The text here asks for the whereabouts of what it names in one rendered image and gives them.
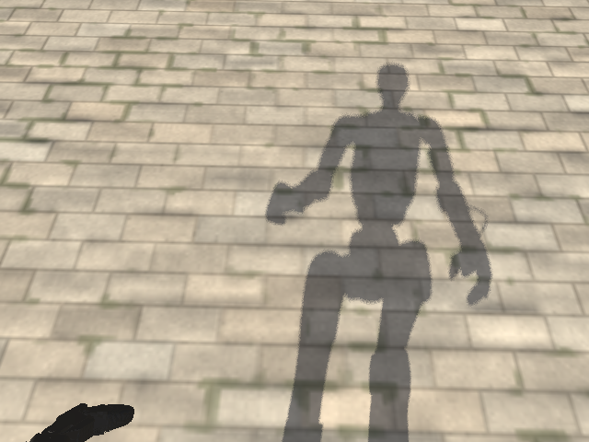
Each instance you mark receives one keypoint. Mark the robot left hand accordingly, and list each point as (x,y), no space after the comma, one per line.
(81,423)

